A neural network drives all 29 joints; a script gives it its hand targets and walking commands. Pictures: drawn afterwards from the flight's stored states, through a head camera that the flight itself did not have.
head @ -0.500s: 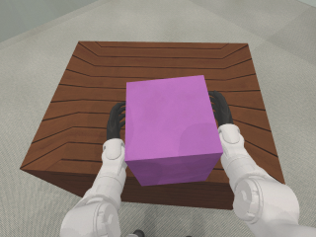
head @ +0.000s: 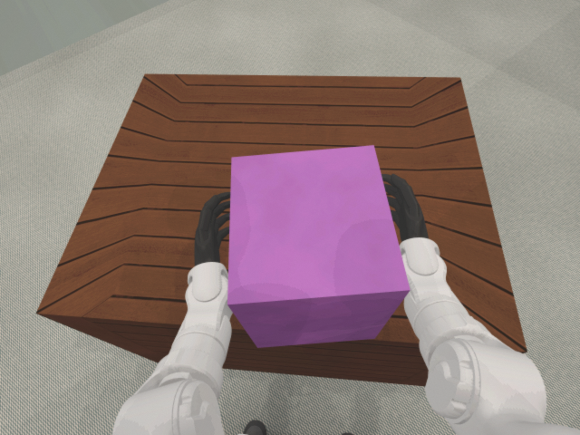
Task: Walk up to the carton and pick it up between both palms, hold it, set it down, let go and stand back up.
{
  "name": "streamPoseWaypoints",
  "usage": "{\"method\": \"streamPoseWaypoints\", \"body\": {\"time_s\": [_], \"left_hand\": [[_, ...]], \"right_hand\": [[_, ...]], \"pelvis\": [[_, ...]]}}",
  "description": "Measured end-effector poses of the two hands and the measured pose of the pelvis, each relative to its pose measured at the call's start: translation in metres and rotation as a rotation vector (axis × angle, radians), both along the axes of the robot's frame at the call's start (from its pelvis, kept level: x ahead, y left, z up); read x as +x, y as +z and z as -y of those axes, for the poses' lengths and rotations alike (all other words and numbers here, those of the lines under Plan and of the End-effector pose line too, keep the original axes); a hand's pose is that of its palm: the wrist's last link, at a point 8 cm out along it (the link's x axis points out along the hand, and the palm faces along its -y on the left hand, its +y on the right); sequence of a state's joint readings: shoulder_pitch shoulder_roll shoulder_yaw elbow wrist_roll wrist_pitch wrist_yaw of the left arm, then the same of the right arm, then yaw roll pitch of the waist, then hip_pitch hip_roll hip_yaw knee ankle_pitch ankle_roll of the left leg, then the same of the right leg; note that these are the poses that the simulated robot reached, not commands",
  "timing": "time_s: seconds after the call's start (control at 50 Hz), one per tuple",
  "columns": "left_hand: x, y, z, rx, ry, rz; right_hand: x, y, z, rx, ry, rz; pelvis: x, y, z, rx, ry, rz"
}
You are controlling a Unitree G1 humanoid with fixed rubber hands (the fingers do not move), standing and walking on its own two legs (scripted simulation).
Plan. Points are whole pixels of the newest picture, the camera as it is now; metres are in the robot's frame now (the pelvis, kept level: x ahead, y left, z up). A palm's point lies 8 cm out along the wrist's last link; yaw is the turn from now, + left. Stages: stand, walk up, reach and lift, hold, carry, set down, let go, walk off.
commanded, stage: reach and lift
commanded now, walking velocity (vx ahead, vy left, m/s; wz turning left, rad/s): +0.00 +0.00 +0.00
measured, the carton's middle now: (309, 256) +0.38 +0.03 -0.05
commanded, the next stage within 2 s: none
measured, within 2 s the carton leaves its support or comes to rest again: leaves its support in 1.12 s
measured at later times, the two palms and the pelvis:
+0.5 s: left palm (210, 252) +0.35 +0.17 -0.01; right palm (409, 228) +0.41 -0.11 +0.00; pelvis +0.00 +0.01 +0.00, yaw +0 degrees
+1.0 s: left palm (206, 256) +0.34 +0.18 -0.01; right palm (406, 226) +0.41 -0.11 +0.00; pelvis -0.01 +0.01 +0.00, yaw +0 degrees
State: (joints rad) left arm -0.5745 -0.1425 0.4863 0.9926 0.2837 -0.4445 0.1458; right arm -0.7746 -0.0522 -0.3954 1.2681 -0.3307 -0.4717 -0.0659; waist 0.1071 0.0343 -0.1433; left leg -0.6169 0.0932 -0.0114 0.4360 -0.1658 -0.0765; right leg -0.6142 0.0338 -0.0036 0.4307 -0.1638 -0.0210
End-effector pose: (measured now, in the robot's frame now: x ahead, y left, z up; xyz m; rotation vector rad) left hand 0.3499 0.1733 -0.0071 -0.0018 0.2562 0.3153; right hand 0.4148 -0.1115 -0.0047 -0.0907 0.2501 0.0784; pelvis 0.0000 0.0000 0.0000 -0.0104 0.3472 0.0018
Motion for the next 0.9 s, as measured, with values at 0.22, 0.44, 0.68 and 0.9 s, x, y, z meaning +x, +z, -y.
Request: {"method": "streamPoseWaypoints", "body": {"time_s": [0.22,0.44,0.68,0.9], "left_hand": [[0.0002,-0.0013,-0.0004,-0.012,0.001,0.01],[0.0003,-0.0017,-0.0006,-0.017,0.001,0.013],[0.0005,-0.0018,-0.0007,-0.017,0.001,0.013],[-0.0027,-0.0016,-0.0016,-0.035,0.018,0.034]], "right_hand": [[-0.0003,0.0008,-0.0003,-0.018,0.001,0.005],[-0.0004,0.0007,-0.0003,-0.018,0.002,0.006],[-0.0007,0.0002,-0.0004,-0.011,-0.002,0.007],[-0.0011,0.0038,-0.0024,-0.049,0.013,0.041]], "pelvis": [[0.0014,0.0006,-0.0033,-0.004,0.004,-0.005],[-0.0009,0.0004,-0.006,-0.005,-0.004,-0.021],[-0.0036,-0.001,-0.0057,-0.005,-0.008,-0.04],[-0.0051,-0.0028,-0.0062,-0.012,0.0,-0.064]]}}
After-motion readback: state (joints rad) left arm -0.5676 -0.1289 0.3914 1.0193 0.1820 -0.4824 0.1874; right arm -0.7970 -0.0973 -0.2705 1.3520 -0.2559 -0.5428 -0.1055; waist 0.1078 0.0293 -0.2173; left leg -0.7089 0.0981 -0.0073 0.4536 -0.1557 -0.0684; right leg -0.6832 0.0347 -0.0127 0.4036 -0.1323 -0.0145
